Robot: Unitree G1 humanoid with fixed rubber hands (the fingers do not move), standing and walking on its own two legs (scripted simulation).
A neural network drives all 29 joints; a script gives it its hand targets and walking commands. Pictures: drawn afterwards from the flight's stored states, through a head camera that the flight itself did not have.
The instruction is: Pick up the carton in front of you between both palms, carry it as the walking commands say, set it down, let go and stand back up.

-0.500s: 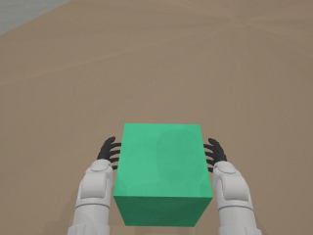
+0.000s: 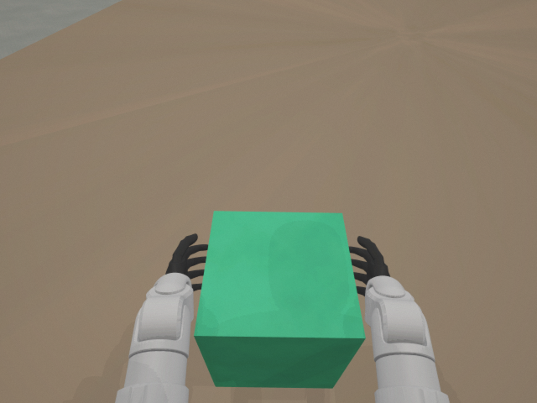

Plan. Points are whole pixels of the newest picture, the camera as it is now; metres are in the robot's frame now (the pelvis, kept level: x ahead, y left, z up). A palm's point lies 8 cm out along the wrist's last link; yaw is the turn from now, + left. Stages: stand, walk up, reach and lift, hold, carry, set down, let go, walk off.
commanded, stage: carry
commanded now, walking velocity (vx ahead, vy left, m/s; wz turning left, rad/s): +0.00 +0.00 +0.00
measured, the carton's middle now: (276, 303) +0.30 +0.00 -0.04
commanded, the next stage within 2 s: hold in 0.08 s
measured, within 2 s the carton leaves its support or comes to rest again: neither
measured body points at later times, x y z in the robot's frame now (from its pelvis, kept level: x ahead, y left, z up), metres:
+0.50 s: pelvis -0.01 -0.02 +0.01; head -0.05 -0.04 +0.46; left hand +0.27 +0.17 +0.05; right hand +0.31 -0.13 +0.05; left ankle -0.02 +0.09 -0.74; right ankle +0.05 -0.14 -0.74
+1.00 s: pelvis -0.01 -0.04 +0.01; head -0.04 -0.06 +0.45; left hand +0.29 +0.16 +0.05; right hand +0.34 -0.14 +0.04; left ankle -0.02 +0.09 -0.74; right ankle +0.05 -0.14 -0.74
